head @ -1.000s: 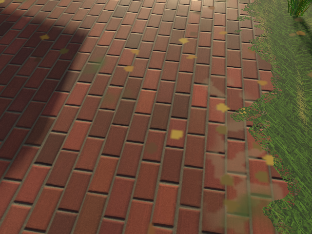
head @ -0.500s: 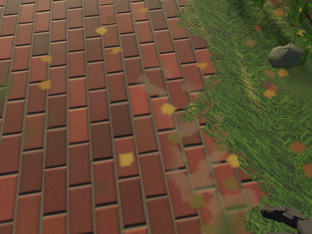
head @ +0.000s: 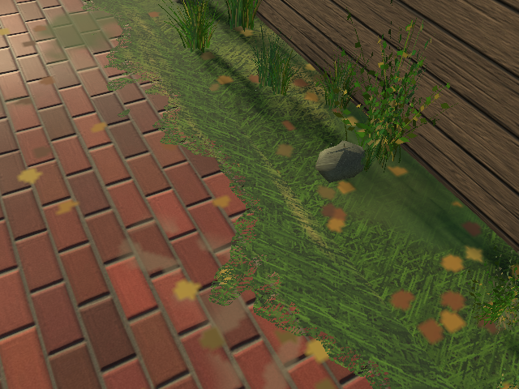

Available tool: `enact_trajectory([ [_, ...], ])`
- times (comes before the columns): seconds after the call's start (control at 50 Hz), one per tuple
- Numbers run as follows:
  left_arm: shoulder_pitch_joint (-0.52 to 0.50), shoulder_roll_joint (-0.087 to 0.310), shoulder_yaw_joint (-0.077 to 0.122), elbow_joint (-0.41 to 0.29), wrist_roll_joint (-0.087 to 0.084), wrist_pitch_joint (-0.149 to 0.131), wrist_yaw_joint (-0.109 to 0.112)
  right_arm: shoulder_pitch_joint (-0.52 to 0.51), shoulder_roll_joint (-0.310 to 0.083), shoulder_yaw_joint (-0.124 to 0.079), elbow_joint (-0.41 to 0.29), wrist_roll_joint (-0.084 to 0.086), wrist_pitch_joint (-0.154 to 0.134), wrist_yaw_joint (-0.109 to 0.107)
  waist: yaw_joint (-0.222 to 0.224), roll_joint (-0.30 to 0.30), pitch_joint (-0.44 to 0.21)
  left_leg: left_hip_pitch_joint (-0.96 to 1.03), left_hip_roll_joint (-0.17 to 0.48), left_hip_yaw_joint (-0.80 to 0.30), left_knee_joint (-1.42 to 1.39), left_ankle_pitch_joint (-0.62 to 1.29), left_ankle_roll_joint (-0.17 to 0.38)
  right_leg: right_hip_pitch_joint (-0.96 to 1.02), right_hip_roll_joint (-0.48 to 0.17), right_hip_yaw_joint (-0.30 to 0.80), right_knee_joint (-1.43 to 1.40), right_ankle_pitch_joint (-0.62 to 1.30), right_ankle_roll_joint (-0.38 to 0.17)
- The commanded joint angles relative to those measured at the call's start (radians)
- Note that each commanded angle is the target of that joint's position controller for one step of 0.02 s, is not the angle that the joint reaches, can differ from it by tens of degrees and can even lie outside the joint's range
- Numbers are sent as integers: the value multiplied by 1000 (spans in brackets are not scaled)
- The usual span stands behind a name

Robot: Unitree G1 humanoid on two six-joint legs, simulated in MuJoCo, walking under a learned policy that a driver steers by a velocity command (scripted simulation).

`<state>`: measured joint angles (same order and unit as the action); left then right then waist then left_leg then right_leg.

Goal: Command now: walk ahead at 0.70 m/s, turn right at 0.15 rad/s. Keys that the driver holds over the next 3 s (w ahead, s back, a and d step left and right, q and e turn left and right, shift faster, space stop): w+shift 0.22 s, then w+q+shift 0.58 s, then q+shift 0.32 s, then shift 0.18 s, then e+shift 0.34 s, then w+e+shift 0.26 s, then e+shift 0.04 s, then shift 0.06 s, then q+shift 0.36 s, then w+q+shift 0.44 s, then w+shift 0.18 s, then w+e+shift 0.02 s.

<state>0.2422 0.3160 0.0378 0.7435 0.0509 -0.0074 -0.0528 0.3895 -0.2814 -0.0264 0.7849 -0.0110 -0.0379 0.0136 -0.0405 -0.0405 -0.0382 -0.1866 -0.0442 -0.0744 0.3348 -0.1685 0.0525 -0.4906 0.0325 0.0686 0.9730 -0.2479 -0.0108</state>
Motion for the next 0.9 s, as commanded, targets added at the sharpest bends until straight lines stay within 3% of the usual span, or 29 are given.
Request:
enact_trajectory([
  [0.02, -127, 64, 6, -97, -8, -23, 1, 10, -157, -47, -44, 8, -29, 2, -15, 194, 72, 72, 221, -290, -244, -366, 129, -181, -50, -44, -94, 55, 20],
  [0.12, -235, 42, -13, -134, -24, -37, 0, 64, -178, -59, -22, 5, -37, 5, -50, 183, 89, 41, 244, -240, -241, -312, 137, -84, -57, -84, -320, 58, 16],
  [0.2, -253, 41, -18, -157, -26, -47, 6, 64, -189, -64, -5, 5, -32, 10, -42, 163, 123, -31, 272, -217, -216, -308, 148, 77, -41, -124, -460, 11, -33],
  [0.24, -156, 50, -11, -136, -21, -60, 21, 55, -177, -61, 8, 11, -28, 12, 20, 106, 114, -128, 249, -182, -122, -201, 135, 302, -24, -122, -559, 33, -64],
  [0.26, 29, 88, 9, -79, -11, -72, 38, 24, -150, -52, -1, 11, -36, 11, 113, 42, 28, -254, 185, -128, 68, -55, 113, 576, -40, -70, -560, -2, -77],
  [0.28, 235, 190, 41, -50, 13, -79, 56, -20, -75, -29, -45, 24, -50, 15, 228, -137, -126, -456, 70, -11, 438, -89, 71, 860, -280, 225, -651, -334, -113],
  [0.3, 268, 267, 63, -42, 19, -72, 61, -44, -30, -16, -88, 37, -56, 6, 211, -259, -135, -692, -14, 47, 706, -307, 59, 884, -460, 575, -788, -651, -150],
  [0.32, 187, 185, 46, -58, 14, -74, 64, -86, -93, -32, -73, 20, -42, -3, 170, -93, -35, -740, 35, -33, 837, -216, 68, 761, -450, 543, -764, -600, -142],
  [0.34, 123, 120, 27, -66, 1, -78, 60, -86, -94, -36, -62, 12, -37, 9, 124, -45, 6, -714, 72, -48, 842, -133, 62, 673, -393, 404, -762, -474, -112],
  [0.36, 92, 84, 18, -64, -7, -81, 57, -65, -97, -38, -43, 5, -30, 23, 93, -41, 12, -664, 100, -35, 828, -93, 47, 610, -348, 291, -786, -364, -91],
  [0.4, 87, 61, 11, -44, -22, -90, 59, -66, -78, -39, -24, -19, -3, 46, 66, -71, 70, -647, 129, -4, 851, -41, 23, 518, -286, 132, -835, -206, -51],
  [0.46, 130, 53, 13, 0, -33, -110, 51, -147, -51, -35, -44, -12, 15, 59, 61, -37, 132, -704, 131, 12, 883, 73, 16, 480, -253, -27, -875, 36, -21],
  [0.54, 166, 17, 2, 55, -28, -127, 46, -284, -43, -25, -90, -4, 18, 70, 57, -30, 185, -687, 109, 111, 747, 204, 29, 451, -204, -219, -896, 382, -1],
  [0.6, 200, 31, 0, 96, -30, -126, 63, -380, -24, -4, -133, -9, 16, 84, 50, -4, 206, -597, 90, 217, 552, 227, 74, 491, -195, -319, -886, 671, 31],
  [0.64, 214, 75, 4, 106, -28, -121, 81, -385, -34, 1, -140, -3, 19, 83, 30, -27, 160, -433, 11, 302, 450, 208, 113, 534, -203, -356, -796, 1127, 50],
  [0.68, 192, 144, 23, 103, -21, -98, 111, -260, -78, -10, -111, -3, 27, 73, -60, -83, 66, -269, -49, 315, 416, 129, 143, 605, -251, -353, -587, 1451, 53],
  [0.7, 146, 174, 33, 90, -12, -80, 119, -97, -120, -27, -68, -3, 30, 64, -148, -98, -13, -106, -72, 293, 420, 64, 167, 583, -275, -336, -383, 1518, 42],
  [0.72, 79, 194, 41, 65, -1, -65, 117, 135, -176, -57, 3, -5, 28, 49, -250, -88, -105, 135, -71, 213, 381, -16, 211, 472, -286, -305, -90, 1432, 22],
  [0.74, 49, 177, 44, 60, -4, -57, 96, 231, -216, -86, 44, 5, 24, 24, -275, 23, -117, 321, -36, 114, 272, -52, 254, 286, -169, -312, 318, 790, 4],
  [0.76, 34, -10, -8, 6, 16, -80, 71, 127, -268, -95, 41, 13, 33, 6, -129, 257, -37, 421, 114, -157, 352, 64, 299, -116, -7, -242, 664, -240, 5],
  [0.78, 48, 9, -15, -111, -20, -106, 65, 82, -342, -112, -4, -8, 39, 4, -78, 263, -211, 614, 264, -637, 113, -150, 495, -391, 25, -18, 788, -261, 30],
  [0.8, -23, 67, -17, -122, -8, -134, 61, 69, -285, -110, -21, -10, 39, -7, -96, 83, -124, 522, 303, -745, -84, -351, 448, -453, -36, 44, 676, -175, 12],
  [0.82, -25, 91, -13, -112, -16, -142, 57, 27, -228, -96, -15, -13, 33, -14, -29, -20, 31, 333, 288, -669, -129, -244, 397, -408, -76, 34, 555, -115, 14],
  [0.84, -20, 85, -14, -99, -2, -131, 62, -25, -205, -87, -14, -9, 23, -15, 36, -88, 111, 164, 243, -562, -117, -10, 356, -325, -99, 22, 478, -120, 30],
  [0.88, 22, 76, -19, -94, 18, -76, 66, -73, -186, -70, -30, 3, -7, -16, 110, -115, 158, -81, 176, -381, -84, 464, 327, -154, -140, 1, 341, -164, 80],
  [0.9, 6, 63, -22, -112, 16, -58, 67, -85, -194, -70, -35, 6, -18, -10, 118, -98, 147, -170, 128, -303, -85, 594, 306, -72, -137, -29, 228, -150, 97],
])
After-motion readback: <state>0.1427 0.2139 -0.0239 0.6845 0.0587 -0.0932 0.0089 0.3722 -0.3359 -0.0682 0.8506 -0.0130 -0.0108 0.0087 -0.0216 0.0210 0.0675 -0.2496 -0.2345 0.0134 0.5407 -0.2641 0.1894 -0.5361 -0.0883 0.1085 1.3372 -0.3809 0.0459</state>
